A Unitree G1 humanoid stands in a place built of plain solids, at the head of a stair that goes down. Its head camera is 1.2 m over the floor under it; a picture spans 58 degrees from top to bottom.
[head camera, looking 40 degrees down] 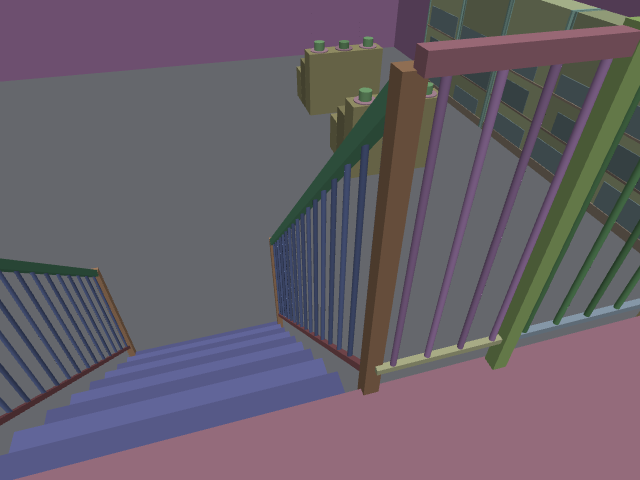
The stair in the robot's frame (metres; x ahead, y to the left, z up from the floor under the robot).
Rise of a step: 0.21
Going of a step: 0.21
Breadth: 1.22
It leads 16 degrees to the left of straight ahead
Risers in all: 10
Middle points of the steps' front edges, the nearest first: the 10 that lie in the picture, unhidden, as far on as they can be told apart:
0.56 0.46 0.00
0.76 0.52 -0.21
0.96 0.58 -0.42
1.16 0.63 -0.63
1.36 0.69 -0.84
1.56 0.75 -1.04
1.76 0.80 -1.25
1.96 0.86 -1.46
2.17 0.92 -1.67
2.37 0.98 -1.88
